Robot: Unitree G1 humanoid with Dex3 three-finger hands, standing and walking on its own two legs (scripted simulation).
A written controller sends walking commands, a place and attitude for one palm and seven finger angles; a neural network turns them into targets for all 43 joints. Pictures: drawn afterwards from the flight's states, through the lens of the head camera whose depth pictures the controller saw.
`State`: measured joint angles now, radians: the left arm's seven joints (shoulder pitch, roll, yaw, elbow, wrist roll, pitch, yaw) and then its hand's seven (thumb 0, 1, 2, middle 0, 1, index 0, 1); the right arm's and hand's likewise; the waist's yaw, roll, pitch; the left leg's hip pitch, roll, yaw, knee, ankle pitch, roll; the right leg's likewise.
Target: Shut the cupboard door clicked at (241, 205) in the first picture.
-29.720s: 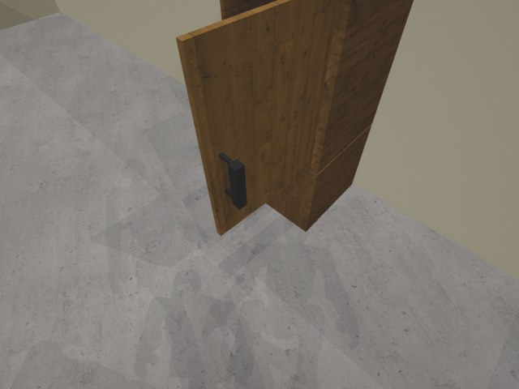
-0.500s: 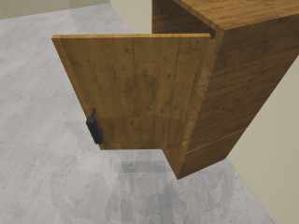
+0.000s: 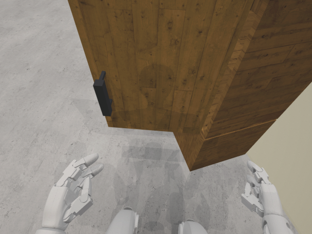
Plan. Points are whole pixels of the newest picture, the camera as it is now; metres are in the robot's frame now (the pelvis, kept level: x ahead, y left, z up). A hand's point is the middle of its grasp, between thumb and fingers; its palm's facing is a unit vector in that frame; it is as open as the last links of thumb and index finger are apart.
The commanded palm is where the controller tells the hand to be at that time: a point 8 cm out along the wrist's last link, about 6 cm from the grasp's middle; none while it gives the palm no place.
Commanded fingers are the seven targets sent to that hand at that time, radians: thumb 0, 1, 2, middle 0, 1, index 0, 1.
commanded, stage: raise the hand and make a fist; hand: left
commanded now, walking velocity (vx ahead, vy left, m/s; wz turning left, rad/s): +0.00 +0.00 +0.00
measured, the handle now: (105, 94) +0.52 +0.22 +0.01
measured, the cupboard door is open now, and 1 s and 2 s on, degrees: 68 68 68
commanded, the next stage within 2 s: bring the fist close to the handle in 1.54 s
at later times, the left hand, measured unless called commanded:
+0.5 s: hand (71, 196) +0.19 +0.21 +0.03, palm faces +0.04 -1.00 -0.02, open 4.0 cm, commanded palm +0.17 +0.25 +0.03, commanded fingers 0.00 0.90 0.90 -1.01 -1.18 -1.01 -1.18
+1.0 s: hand (69, 190) +0.20 +0.22 +0.03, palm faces +0.02 -1.00 -0.02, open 3.1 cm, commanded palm +0.19 +0.27 +0.03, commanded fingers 0.00 0.90 0.90 -1.30 -1.50 -1.30 -1.50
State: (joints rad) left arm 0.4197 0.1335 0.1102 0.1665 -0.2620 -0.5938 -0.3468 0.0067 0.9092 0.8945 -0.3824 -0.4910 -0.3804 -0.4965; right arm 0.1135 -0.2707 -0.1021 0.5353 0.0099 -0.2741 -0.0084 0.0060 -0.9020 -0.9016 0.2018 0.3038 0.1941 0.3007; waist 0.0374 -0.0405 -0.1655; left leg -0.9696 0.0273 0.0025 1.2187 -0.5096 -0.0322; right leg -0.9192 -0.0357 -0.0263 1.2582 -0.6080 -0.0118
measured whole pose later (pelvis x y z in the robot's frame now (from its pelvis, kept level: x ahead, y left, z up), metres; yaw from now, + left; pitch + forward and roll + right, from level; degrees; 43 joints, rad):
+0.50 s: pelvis -0.02 +0.03 -0.02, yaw -1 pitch +17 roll -3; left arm 0.45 0.21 0.12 -0.07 -0.27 -0.42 -0.18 0.02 0.91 0.90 -0.83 -0.99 -0.83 -0.99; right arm 0.29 -0.22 -0.01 0.55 0.01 -0.21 -0.06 0.01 -0.90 -0.90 0.21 0.30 0.20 0.30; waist 0.00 0.04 -0.17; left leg -1.13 0.04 -0.04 1.33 -0.51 0.01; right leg -1.03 -0.02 -0.06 1.30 -0.57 0.01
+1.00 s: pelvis -0.01 +0.03 -0.02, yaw +0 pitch +18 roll -4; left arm 0.42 0.23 0.12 -0.09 -0.25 -0.39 -0.22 0.02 0.91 0.90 -1.26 -1.45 -1.26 -1.45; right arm 0.20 -0.20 0.03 0.45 0.00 -0.16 -0.04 0.01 -0.90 -0.90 0.21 0.30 0.20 0.30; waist 0.03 0.03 -0.18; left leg -1.12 0.03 -0.06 1.34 -0.54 0.01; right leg -1.01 -0.02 -0.08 1.28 -0.59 0.02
